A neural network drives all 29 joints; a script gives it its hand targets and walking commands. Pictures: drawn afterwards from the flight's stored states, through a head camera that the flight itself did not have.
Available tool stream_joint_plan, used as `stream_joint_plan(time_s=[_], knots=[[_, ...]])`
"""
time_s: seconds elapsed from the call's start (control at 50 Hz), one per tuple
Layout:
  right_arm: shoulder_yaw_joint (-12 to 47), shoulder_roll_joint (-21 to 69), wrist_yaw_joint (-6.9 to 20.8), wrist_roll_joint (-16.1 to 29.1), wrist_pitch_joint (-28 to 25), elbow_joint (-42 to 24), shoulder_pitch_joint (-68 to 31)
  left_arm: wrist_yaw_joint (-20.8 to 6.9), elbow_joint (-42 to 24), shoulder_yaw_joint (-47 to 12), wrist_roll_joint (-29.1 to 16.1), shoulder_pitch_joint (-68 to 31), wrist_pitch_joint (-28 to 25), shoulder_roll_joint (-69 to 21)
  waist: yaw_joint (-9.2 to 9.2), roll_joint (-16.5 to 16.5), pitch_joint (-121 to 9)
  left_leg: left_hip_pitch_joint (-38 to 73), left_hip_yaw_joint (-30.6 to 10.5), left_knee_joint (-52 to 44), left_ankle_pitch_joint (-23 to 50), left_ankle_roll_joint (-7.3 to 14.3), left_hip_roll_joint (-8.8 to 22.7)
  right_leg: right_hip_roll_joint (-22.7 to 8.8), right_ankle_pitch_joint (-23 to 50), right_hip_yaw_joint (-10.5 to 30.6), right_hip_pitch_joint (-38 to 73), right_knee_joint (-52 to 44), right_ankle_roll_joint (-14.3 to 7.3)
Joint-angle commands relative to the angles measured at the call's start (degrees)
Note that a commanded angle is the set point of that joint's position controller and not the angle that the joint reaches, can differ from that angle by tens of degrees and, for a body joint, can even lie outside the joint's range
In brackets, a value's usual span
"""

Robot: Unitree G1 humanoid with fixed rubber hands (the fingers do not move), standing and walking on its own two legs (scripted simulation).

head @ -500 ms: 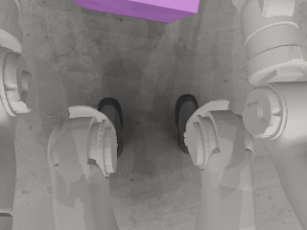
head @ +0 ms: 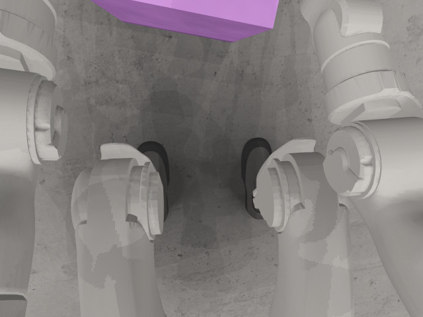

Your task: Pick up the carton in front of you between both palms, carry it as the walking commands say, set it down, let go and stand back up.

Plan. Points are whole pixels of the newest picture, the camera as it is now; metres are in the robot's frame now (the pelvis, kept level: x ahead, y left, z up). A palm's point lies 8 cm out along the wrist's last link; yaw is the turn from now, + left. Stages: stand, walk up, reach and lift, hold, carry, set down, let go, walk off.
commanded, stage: reach and lift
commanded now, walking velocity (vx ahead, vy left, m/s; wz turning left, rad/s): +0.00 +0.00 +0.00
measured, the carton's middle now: out of the picture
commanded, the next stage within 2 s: none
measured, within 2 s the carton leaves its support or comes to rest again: leaves its support in 0.38 s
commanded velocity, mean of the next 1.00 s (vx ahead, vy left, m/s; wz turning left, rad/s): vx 0.00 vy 0.00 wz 0.00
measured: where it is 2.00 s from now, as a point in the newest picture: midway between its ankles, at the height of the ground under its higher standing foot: (208, 194)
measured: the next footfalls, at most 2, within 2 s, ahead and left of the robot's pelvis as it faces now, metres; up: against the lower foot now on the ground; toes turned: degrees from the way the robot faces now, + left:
none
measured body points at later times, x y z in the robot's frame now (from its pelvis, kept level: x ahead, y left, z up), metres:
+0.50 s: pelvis +0.01 +0.00 +0.00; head +0.36 +0.07 +0.27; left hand +0.57 +0.20 -0.14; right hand +0.56 -0.10 -0.13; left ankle +0.11 +0.12 -0.34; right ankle +0.12 -0.14 -0.34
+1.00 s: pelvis +0.00 -0.01 +0.11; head +0.27 +0.04 +0.46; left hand +0.52 +0.19 +0.04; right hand +0.52 -0.11 +0.05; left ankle +0.11 +0.12 -0.34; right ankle +0.13 -0.14 -0.34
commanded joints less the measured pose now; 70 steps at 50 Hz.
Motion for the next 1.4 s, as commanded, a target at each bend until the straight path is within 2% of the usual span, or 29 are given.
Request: stream_joint_plan(time_s=[0.0,0.02,0.04,0.06,0.1,0.16,0.2,0.26,0.32,0.38,0.44,0.46,0.5,0.54,0.62,0.66,0.7,0.76,0.82,0.9,0.96,1.06,1.16,1.22,1.38], knots=[[0.08,6.01,1.29,-2.22,-0.39,-6.0,-17.18,-2.1,-6.0,-0.6,0.99,-21.33,-0.4,-6.86,-0.4,7.33,-66.89,32.95,2.54,-11.25,14.27,-0.47,-0.7,2.14,17.16,-6.25,34.0,-6.54,-1.52],[-1.56,8.45,1.88,-4.39,-0.03,-5.32,-17.14,-3.09,-5.41,0.24,2.0,-21.41,0.02,-10.51,-1.29,7.8,-65.51,32.63,2.67,-11.11,13.52,-0.7,-1.02,2.54,16.76,-6.27,34.2,-6.69,-1.63],[0.12,19.15,4.1,-5.16,0.61,-6.84,-20.7,-5.49,-6.59,-1.98,2.07,-23.82,0.68,-22.18,-1.36,8.26,-64.44,32.54,2.62,-10.93,13.67,-0.43,-1.7,3.3,16.46,-6.25,33.39,-6.58,-2.0],[1.05,28.46,6.81,-5.9,1.58,-6.96,-24.37,-8.22,-6.31,-2.39,2.85,-25.03,1.56,-32.13,-1.02,8.83,-63.16,32.38,2.68,-10.67,14.13,-0.26,-2.18,3.93,16.23,-6.35,31.77,-6.25,-2.39],[2.28,40.73,11.86,-7.19,3.64,-8.24,-28.34,-12.84,-7.63,-1.2,4.93,-22.8,3.63,-45.79,0.1,9.01,-60.38,30.52,3.62,-10.07,14.41,0.12,-3.05,4.51,15.05,-6.41,28.9,-5.33,-2.93],[2.94,48.41,15.8,-7.46,5.74,-10.12,-28.25,-16.02,-10.52,0.83,5.76,-18.33,5.33,-55.38,1.13,7.07,-58.92,27.94,4.1,-10.13,15.6,0.58,-3.45,4.72,14.52,-6.94,26.72,-5.02,-3.08],[3.8,51.29,16.89,-6.78,6.3,-10.48,-27.42,-16.84,-12.06,0.9,5.4,-17.45,5.88,-58.11,1.61,6.21,-60.12,27.64,4.16,-10.01,17.24,0.8,-3.58,4.67,15.65,-7.16,25.82,-4.63,-3.26],[6.63,54.62,17.16,-4.25,6.32,-12.76,-27.72,-16.79,-15.77,-0.85,4.02,-17.71,6.05,-61.26,1.9,6.03,-67.02,31.64,4.33,-9.37,22.0,0.91,-3.74,4.81,19.46,-7.61,26.44,-3.86,-3.33],[10.96,57.43,16.79,-0.25,6.36,-16.99,-30.2,-15.87,-23.32,-4.01,1.53,-20.25,6.19,-64.09,2.1,7.2,-80.68,40.99,4.68,-8.8,29.86,0.64,-3.9,5.07,25.0,-8.22,27.93,-3.57,-2.92],[16.1,60.27,15.71,3.06,6.92,-23.04,-32.15,-14.14,-33.87,-7.78,-0.91,-22.8,6.92,-67.87,2.14,9.67,-100.43,55.17,4.64,-8.57,40.38,-0.07,-4.27,5.4,30.25,-8.84,29.26,-4.31,-2.43],[19.5,62.66,15.37,3.57,8.76,-30.14,-33.43,-12.54,-41.3,-8.8,-0.42,-22.13,9.23,-72.0,2.48,12.72,-116.09,67.01,4.78,-9.58,48.96,-0.9,-4.96,6.02,31.33,-8.83,27.74,-6.92,-2.24],[21.18,63.13,15.01,3.68,9.37,-33.16,-34.08,-11.76,-43.02,-9.39,-0.01,-21.14,10.03,-74.01,2.3,12.79,-119.49,68.61,5.34,-10.49,48.7,-1.16,-5.27,6.55,30.96,-8.88,28.32,-7.9,-1.98],[22.78,62.8,14.82,3.01,10.5,-36.49,-34.74,-10.97,-41.76,-8.99,1.73,-17.01,11.83,-75.63,2.81,11.92,-117.82,66.11,6.15,-13.12,43.89,-1.26,-6.01,6.82,28.17,-8.73,29.49,-10.17,-1.82],[22.48,63.4,15.04,0.97,11.39,-35.24,-33.18,-11.05,-37.37,-6.92,3.84,-12.27,13.08,-77.74,2.71,10.16,-109.67,59.65,6.58,-16.49,36.93,-1.35,-6.56,6.92,24.02,-8.69,28.9,-12.97,-1.64],[13.76,63.76,15.45,-7.3,12.91,-26.49,-27.84,-12.7,-26.45,0.04,9.82,-8.42,14.21,-79.84,0.16,8.7,-89.01,39.43,7.9,-23.36,15.43,-1.2,-7.31,6.75,11.79,-7.87,28.63,-18.99,-2.73],[8.07,62.66,15.82,-12.1,13.79,-22.37,-25.19,-13.77,-22.5,4.28,12.96,-8.09,14.59,-79.17,-1.55,8.95,-82.47,34.53,7.96,-26.13,8.91,-0.92,-7.38,6.59,7.54,-7.49,28.23,-22.09,-3.25],[4.72,62.32,16.28,-15.05,14.3,-20.64,-23.96,-14.46,-20.57,7.77,15.28,-7.88,14.83,-78.8,-2.03,9.3,-81.19,34.16,7.91,-28.5,6.47,-0.66,-7.56,6.54,5.75,-7.25,28.62,-24.56,-3.51],[3.51,63.65,17.37,-16.52,14.57,-20.55,-24.23,-14.97,-19.66,10.79,17.39,-7.45,14.9,-79.32,-1.24,8.82,-83.65,36.24,7.85,-31.27,6.47,-0.34,-7.72,6.52,5.7,-6.95,30.32,-27.2,-3.41],[5.88,66.03,18.53,-15.6,15.03,-22.21,-25.25,-15.03,-20.97,11.11,18.06,-6.82,15.05,-80.55,0.36,7.16,-88.78,40.06,7.94,-33.52,7.98,0.01,-7.82,6.5,6.67,-6.84,33.08,-29.19,-2.92],[11.71,69.5,19.99,-12.58,16.39,-25.79,-25.15,-14.78,-25.87,8.06,16.95,-6.39,15.91,-83.02,2.33,5.08,-97.98,47.5,8.24,-35.77,12.02,0.16,-7.95,6.63,9.52,-6.84,37.97,-31.45,-2.21],[16.31,71.91,20.88,-10.33,17.54,-28.24,-22.89,-14.56,-30.54,4.32,14.92,-5.18,16.85,-85.57,3.0,4.51,-103.78,53.6,8.23,-37.2,16.06,-0.11,-8.09,6.71,12.42,-6.93,41.43,-32.93,-1.96],[21.02,74.3,21.68,-8.44,18.51,-29.81,-15.46,-14.33,-36.07,-1.98,11.96,-0.56,18.03,-90.04,2.17,5.82,-106.2,61.0,7.86,-40.29,21.32,-1.12,-8.38,6.8,16.78,-6.4,45.58,-36.23,-2.07],[22.07,74.99,21.88,-8.65,17.87,-28.97,-7.33,-14.0,-37.25,-5.19,11.05,5.69,17.83,-93.43,0.77,7.47,-100.28,63.88,7.03,-44.35,22.81,-1.9,-8.53,6.82,18.27,-5.17,48.51,-40.54,-2.6],[21.85,75.16,21.94,-9.26,17.26,-28.0,-3.27,-13.5,-36.8,-5.26,11.53,9.21,17.28,-94.23,0.42,7.74,-96.14,65.74,6.28,-47.08,22.73,-1.93,-8.57,6.84,18.08,-4.43,50.0,-43.32,-2.85],[22.75,76.81,22.38,-10.31,16.02,-26.18,4.91,-12.21,-35.49,-3.94,13.64,17.74,15.66,-95.38,1.47,5.72,-87.56,72.56,4.64,-55.35,20.73,-1.37,-8.46,6.75,16.14,-2.59,57.27,-51.61,-2.99]])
